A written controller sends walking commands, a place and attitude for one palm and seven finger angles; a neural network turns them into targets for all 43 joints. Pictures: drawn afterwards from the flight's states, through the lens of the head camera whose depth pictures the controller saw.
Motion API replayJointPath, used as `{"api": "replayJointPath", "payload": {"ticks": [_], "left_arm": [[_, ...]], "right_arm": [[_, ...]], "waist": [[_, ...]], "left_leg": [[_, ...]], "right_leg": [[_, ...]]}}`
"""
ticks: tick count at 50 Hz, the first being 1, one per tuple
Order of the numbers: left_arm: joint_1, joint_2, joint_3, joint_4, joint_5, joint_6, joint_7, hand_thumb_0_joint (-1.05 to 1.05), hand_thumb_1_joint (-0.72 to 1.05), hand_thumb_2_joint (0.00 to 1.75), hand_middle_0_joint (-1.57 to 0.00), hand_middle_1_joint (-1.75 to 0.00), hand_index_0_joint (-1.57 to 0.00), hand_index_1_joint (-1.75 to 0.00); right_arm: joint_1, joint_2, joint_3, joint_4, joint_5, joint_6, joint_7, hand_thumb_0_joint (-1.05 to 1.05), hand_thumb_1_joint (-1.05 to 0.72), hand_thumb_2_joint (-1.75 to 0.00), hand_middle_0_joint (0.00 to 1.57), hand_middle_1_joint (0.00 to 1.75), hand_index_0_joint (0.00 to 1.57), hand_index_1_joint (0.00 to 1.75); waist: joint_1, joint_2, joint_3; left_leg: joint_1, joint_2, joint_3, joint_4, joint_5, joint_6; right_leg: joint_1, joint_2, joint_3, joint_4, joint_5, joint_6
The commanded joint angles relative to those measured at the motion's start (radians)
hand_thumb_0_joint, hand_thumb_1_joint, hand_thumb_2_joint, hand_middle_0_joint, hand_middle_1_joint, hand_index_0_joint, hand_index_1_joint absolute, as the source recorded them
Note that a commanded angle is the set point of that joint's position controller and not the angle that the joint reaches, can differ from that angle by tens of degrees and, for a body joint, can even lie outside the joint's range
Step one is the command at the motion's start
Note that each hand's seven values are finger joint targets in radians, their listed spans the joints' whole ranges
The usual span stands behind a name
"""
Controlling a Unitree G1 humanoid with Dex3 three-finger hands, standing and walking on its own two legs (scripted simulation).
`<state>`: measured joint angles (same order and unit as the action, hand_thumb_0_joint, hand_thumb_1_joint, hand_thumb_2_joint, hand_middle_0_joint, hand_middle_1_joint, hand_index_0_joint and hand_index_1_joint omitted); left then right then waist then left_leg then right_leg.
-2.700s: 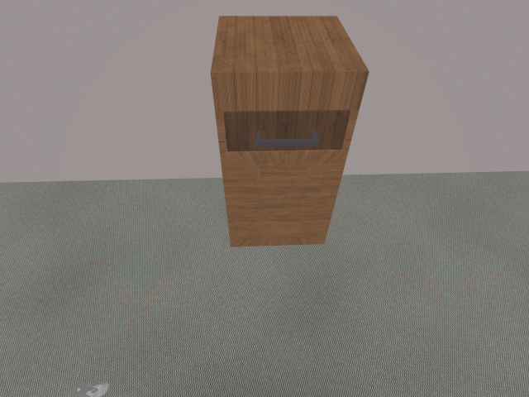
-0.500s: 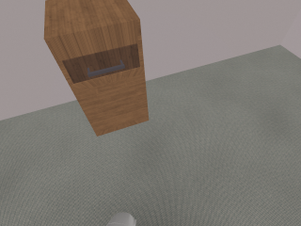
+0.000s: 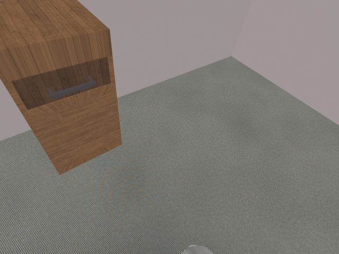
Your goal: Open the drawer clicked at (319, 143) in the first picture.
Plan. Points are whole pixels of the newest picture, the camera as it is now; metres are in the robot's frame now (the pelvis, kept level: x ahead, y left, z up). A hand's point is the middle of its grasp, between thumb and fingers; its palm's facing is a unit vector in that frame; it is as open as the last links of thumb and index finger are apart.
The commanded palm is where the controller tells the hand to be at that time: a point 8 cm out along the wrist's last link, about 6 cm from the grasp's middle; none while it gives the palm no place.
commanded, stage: walk to a spot facing it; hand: left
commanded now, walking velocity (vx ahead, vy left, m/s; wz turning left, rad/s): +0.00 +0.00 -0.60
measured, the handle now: (71, 86) +0.75 +0.49 -0.14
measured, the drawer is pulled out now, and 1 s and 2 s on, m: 0.00 0.00 0.00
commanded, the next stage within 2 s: turn to face it in 1.56 s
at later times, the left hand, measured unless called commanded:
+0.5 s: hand (135, 243) +0.18 +0.09 -0.16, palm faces -0.33 -0.92 -0.23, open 7.4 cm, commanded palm none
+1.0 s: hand (129, 224) +0.23 +0.13 -0.20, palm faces -0.45 -0.88 -0.14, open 7.4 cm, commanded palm none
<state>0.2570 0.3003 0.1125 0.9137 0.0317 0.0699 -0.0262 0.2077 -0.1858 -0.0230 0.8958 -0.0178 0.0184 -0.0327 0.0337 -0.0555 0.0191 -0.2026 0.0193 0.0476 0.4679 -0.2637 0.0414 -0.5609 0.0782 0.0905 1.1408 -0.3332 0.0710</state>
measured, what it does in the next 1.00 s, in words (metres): walks ahead, turning right: right foot, then left foot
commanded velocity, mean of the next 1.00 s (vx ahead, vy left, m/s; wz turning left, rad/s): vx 0.23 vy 0.00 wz -0.52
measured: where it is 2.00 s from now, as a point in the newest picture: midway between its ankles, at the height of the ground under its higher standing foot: (190, 236)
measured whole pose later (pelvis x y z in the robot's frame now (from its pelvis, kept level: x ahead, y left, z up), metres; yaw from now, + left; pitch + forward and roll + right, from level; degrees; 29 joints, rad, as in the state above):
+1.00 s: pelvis +0.20 -0.06 -0.02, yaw -35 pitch -2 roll -2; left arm 0.44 0.19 0.08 1.09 0.01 0.00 -0.01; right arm 0.11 -0.16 -0.02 0.89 -0.03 -0.07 0.01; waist 0.06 -0.05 0.07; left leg -0.41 0.09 0.16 0.69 -0.25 0.05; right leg -0.25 0.02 0.07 1.12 -0.46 -0.02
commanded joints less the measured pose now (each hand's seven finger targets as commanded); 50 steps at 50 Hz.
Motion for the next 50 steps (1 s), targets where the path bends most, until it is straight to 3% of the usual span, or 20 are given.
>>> {"api": "replayJointPath", "payload": {"ticks": [1,5,15,18,20,21,22,23,25,27,29,36,41,42,44,45,46,47,48,50], "left_arm": [[0.015,0.032,0.005,-0.054,0.0,-0.008,-0.011,0.0,0.9,0.9,-0.2,-0.3,-0.2,-0.3],[-0.057,0.025,-0.003,-0.065,-0.005,-0.006,-0.01,0.0,0.9,0.9,-0.2,-0.3,-0.2,-0.3],[-0.148,-0.024,-0.023,-0.082,-0.009,-0.012,-0.013,0.0,0.9,0.9,-0.2,-0.3,-0.2,-0.3],[-0.133,-0.032,-0.022,-0.086,-0.008,-0.026,-0.019,0.0,0.9,0.9,-0.2,-0.3,-0.2,-0.3],[-0.02,0.015,-0.012,-0.046,-0.003,-0.045,-0.012,0.0,0.9,0.9,-0.2,-0.3,-0.2,-0.3],[0.087,0.133,0.01,-0.016,0.005,-0.062,0.001,0.0,0.9,0.9,-0.2,-0.3,-0.2,-0.3],[0.167,0.21,0.024,0.006,-0.014,-0.06,0.019,0.0,0.9,0.9,-0.2,-0.3,-0.2,-0.3],[0.17,0.187,0.022,0.005,-0.021,-0.063,0.031,0.0,0.9,0.9,-0.2,-0.3,-0.2,-0.3],[0.08,0.114,0.01,-0.008,-0.019,-0.082,0.036,0.0,0.9,0.9,-0.2,-0.3,-0.2,-0.3],[0.047,0.056,-0.017,-0.015,-0.018,-0.105,0.03,0.0,0.9,0.9,-0.2,-0.3,-0.2,-0.3],[0.072,0.049,-0.024,-0.005,-0.017,-0.123,0.026,0.0,0.9,0.9,-0.2,-0.3,-0.2,-0.3],[0.172,0.044,-0.028,0.043,-0.009,-0.144,0.035,0.0,0.9,0.9,-0.2,-0.3,-0.2,-0.3],[0.186,0.051,-0.028,0.068,-0.002,-0.14,0.047,0.0,0.9,0.9,-0.2,-0.3,-0.2,-0.3],[0.17,0.06,-0.023,0.067,-0.001,-0.14,0.048,0.0,0.9,0.9,-0.2,-0.3,-0.2,-0.3],[0.134,0.065,-0.013,0.067,-0.01,-0.141,0.044,0.0,0.9,0.9,-0.2,-0.3,-0.2,-0.3],[0.154,0.018,-0.012,0.065,-0.019,-0.138,0.036,0.0,0.9,0.9,-0.2,-0.3,-0.2,-0.3],[0.223,-0.039,-0.017,0.048,-0.032,-0.131,0.02,0.0,0.9,0.9,-0.2,-0.3,-0.2,-0.3],[0.197,-0.017,-0.016,0.041,-0.025,-0.125,0.023,0.0,0.9,0.9,-0.2,-0.3,-0.2,-0.3],[0.175,-0.01,-0.012,0.054,-0.019,-0.116,0.021,0.0,0.9,0.9,-0.2,-0.3,-0.2,-0.3],[0.116,-0.033,-0.011,0.055,-0.004,-0.102,-0.005,0.0,0.9,0.9,-0.2,-0.3,-0.2,-0.3]], "right_arm": [[0.003,-0.166,-0.037,-0.078,0.0,-0.039,-0.018,0.0,-0.9,-0.9,0.2,0.3,0.2,0.3],[0.12,-0.173,-0.046,-0.033,0.001,-0.044,-0.019,0.0,-0.9,-0.9,0.2,0.3,0.2,0.3],[0.168,-0.205,-0.074,0.031,-0.011,-0.037,-0.005,0.0,-0.9,-0.9,0.2,0.3,0.2,0.3],[0.15,-0.218,-0.08,0.041,-0.015,-0.038,0.003,0.0,-0.9,-0.9,0.2,0.3,0.2,0.3],[0.149,-0.195,-0.073,0.04,-0.007,-0.033,0.014,0.0,-0.9,-0.9,0.2,0.3,0.2,0.3],[0.146,-0.129,-0.053,0.011,0.006,-0.029,0.025,0.0,-0.9,-0.9,0.2,0.3,0.2,0.3],[0.007,-0.116,-0.038,-0.058,-0.01,-0.027,0.032,0.0,-0.9,-0.9,0.2,0.3,0.2,0.3],[-0.034,-0.151,-0.051,-0.074,-0.014,-0.027,0.033,0.0,-0.9,-0.9,0.2,0.3,0.2,0.3],[-0.055,-0.154,-0.06,-0.052,-0.013,-0.034,0.042,0.0,-0.9,-0.9,0.2,0.3,0.2,0.3],[-0.007,-0.142,-0.063,-0.019,-0.019,-0.036,0.047,0.0,-0.9,-0.9,0.2,0.3,0.2,0.3],[0.031,-0.115,-0.062,-0.001,-0.018,-0.034,0.047,0.0,-0.9,-0.9,0.2,0.3,0.2,0.3],[-0.108,-0.096,-0.056,-0.063,-0.008,-0.045,0.058,0.0,-0.9,-0.9,0.2,0.3,0.2,0.3],[-0.191,-0.076,-0.044,-0.1,0.001,-0.066,0.063,0.0,-0.9,-0.9,0.2,0.3,0.2,0.3],[-0.153,-0.082,-0.046,-0.09,0.002,-0.073,0.057,0.0,-0.9,-0.9,0.2,0.3,0.2,0.3],[0.104,-0.135,-0.061,-0.008,-0.003,-0.085,0.032,0.0,-0.9,-0.9,0.2,0.3,0.2,0.3],[0.279,-0.247,-0.087,0.041,-0.013,-0.088,0.018,0.0,-0.9,-0.9,0.2,0.3,0.2,0.3],[0.353,-0.336,-0.102,0.055,-0.016,-0.091,0.014,0.0,-0.9,-0.9,0.2,0.3,0.2,0.3],[0.289,-0.316,-0.086,0.041,-0.005,-0.078,0.012,0.0,-0.9,-0.9,0.2,0.3,0.2,0.3],[0.17,-0.24,-0.073,0.021,-0.004,-0.079,0.011,0.0,-0.9,-0.9,0.2,0.3,0.2,0.3],[0.044,-0.137,-0.043,-0.006,-0.002,-0.093,0.01,0.0,-0.9,-0.9,0.2,0.3,0.2,0.3]], "waist": [[-0.013,0.203,0.023],[-0.058,0.201,0.034],[-0.093,0.232,-0.02],[-0.074,0.236,-0.058],[-0.009,0.096,-0.1],[0.046,-0.207,-0.14],[0.101,-0.32,-0.066],[0.086,-0.183,-0.018],[0.045,-0.124,0.06],[-0.011,-0.05,0.106],[-0.032,-0.059,0.093],[-0.005,-0.08,0.091],[0.009,-0.091,0.095],[-0.014,-0.09,0.074],[-0.128,-0.039,-0.05],[-0.188,0.162,-0.185],[-0.167,0.446,-0.266],[-0.143,0.358,-0.219],[-0.098,0.273,-0.123],[-0.046,0.183,0.048]], "left_leg": [[0.047,0.217,-0.11,-0.197,0.143,0.05],[0.137,0.272,-0.122,-0.193,0.239,0.078],[0.125,0.357,0.011,-0.132,0.284,0.106],[0.109,0.383,0.036,-0.112,0.037,0.072],[-0.087,0.336,0.127,0.106,-0.12,-0.014],[-0.369,0.216,0.24,0.402,-0.311,-0.083],[-0.586,0.106,0.135,0.624,-0.408,-0.11],[-0.615,0.131,0.02,0.685,-0.306,-0.095],[-0.598,0.157,-0.008,0.713,-0.131,-0.093],[-0.527,0.159,-0.007,0.669,-0.022,-0.114],[-0.493,0.141,0.012,0.64,0.017,-0.13],[-0.548,0.12,0.016,0.511,0.099,-0.127],[-0.366,0.081,0.03,0.261,0.042,-0.087],[-0.263,0.058,0.037,0.202,0.016,-0.074],[0.114,0.017,0.044,0.056,0.096,-0.056],[0.358,0.184,-0.11,0.023,0.043,-0.034],[0.483,0.476,-0.507,-0.12,-0.007,0.034],[0.358,0.515,-0.604,-0.224,-0.16,0.063],[0.213,0.475,-0.494,-0.276,-0.302,0.033],[-0.03,0.386,-0.271,-0.292,-0.23,0.001]], "right_leg": [[-0.09,-0.063,-0.038,0.117,0.043,0.019],[-0.105,-0.102,-0.056,0.005,0.013,0.029],[0.101,-0.126,-0.166,-0.322,-0.119,-0.013],[0.201,-0.118,-0.187,-0.49,-0.117,-0.044],[0.51,-0.108,-0.187,-0.715,0.011,-0.083],[0.747,-0.347,0.144,-0.861,-0.188,-0.171],[0.704,-0.486,0.467,-0.947,-0.129,-0.258],[0.651,-0.485,0.405,-0.967,-0.166,-0.281],[0.548,-0.392,0.338,-0.972,-0.183,-0.253],[0.464,-0.33,0.187,-0.954,0.06,-0.226],[0.463,-0.29,0.114,-0.931,0.267,-0.217],[0.532,-0.278,0.137,-0.919,0.372,-0.243],[0.513,-0.29,0.157,-0.863,0.482,-0.226],[0.487,-0.287,0.158,-0.816,0.555,-0.223],[0.379,-0.206,0.106,-0.541,0.635,-0.176],[0.256,-0.113,0.038,-0.276,0.351,-0.141],[0.022,0.013,-0.074,0.066,-0.229,-0.089],[-0.021,-0.045,0.011,0.189,-0.215,-0.104],[-0.028,-0.094,0.003,0.241,-0.119,-0.104],[-0.018,-0.168,-0.048,0.22,0.018,-0.089]]}}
